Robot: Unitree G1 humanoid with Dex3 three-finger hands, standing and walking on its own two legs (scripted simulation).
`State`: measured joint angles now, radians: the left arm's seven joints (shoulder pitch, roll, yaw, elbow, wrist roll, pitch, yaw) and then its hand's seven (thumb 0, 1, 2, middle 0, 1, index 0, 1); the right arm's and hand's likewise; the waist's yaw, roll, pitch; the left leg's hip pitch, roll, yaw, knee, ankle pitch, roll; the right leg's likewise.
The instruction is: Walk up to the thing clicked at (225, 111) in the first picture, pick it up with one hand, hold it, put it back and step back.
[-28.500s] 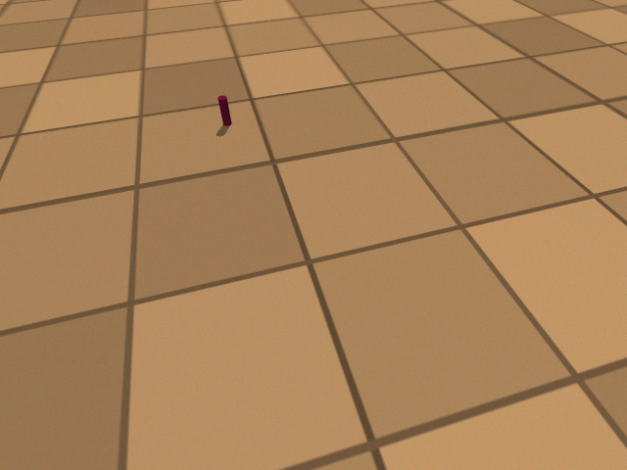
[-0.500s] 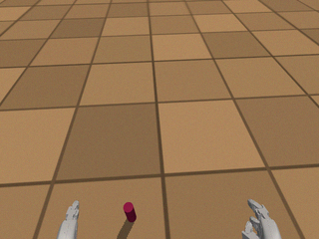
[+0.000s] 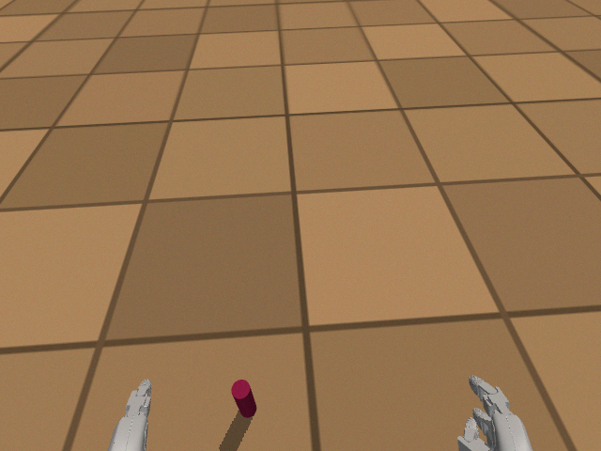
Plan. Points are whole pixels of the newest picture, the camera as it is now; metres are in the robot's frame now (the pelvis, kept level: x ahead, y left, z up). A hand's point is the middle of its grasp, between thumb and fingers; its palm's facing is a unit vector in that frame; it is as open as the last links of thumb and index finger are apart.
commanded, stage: home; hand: left
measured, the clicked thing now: (244, 399) +0.41 +0.19 -0.64
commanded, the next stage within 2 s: stand in 0.74 s
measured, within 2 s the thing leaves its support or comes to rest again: neither
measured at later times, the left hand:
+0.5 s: hand (176, 448) +0.17 +0.18 -0.06, palm faces +0.11 -0.95 -0.28, open 17.6 cm
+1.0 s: hand (172, 447) +0.17 +0.19 -0.06, palm faces +0.11 -0.95 -0.28, open 16.5 cm
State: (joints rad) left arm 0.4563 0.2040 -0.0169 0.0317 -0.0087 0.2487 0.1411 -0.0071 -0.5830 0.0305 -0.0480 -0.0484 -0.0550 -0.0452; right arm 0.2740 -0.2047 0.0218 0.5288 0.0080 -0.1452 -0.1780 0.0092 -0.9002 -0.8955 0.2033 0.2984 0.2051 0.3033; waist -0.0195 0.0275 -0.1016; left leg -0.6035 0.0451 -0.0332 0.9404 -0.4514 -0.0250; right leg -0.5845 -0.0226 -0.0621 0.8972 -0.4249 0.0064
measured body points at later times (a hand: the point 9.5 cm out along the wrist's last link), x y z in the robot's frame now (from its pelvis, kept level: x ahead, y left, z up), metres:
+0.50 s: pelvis +0.01 +0.00 +0.00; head +0.02 +0.01 +0.45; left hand +0.16 +0.23 -0.04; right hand +0.17 -0.24 -0.07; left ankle +0.02 +0.13 -0.69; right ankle +0.02 -0.13 -0.69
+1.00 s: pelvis +0.00 +0.01 +0.00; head +0.02 +0.01 +0.45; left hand +0.16 +0.24 -0.04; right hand +0.16 -0.23 -0.07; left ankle +0.02 +0.13 -0.69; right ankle +0.02 -0.13 -0.69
